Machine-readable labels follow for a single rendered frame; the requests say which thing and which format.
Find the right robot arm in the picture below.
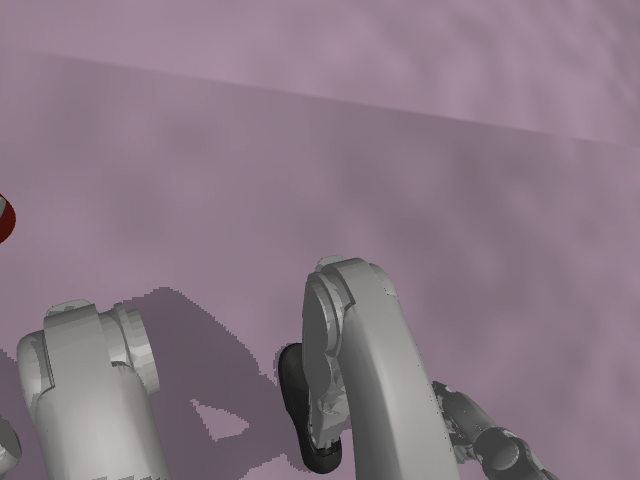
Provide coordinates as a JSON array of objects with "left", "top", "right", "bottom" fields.
[{"left": 473, "top": 427, "right": 559, "bottom": 480}]

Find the right robot foot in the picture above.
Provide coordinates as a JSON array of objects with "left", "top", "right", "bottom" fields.
[{"left": 278, "top": 343, "right": 342, "bottom": 474}]

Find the left robot arm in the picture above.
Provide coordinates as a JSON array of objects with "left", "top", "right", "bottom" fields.
[{"left": 0, "top": 414, "right": 22, "bottom": 480}]

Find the can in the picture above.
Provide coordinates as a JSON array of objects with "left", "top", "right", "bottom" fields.
[{"left": 0, "top": 194, "right": 16, "bottom": 243}]

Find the right robot hand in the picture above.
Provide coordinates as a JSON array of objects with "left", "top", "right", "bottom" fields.
[{"left": 432, "top": 381, "right": 498, "bottom": 464}]

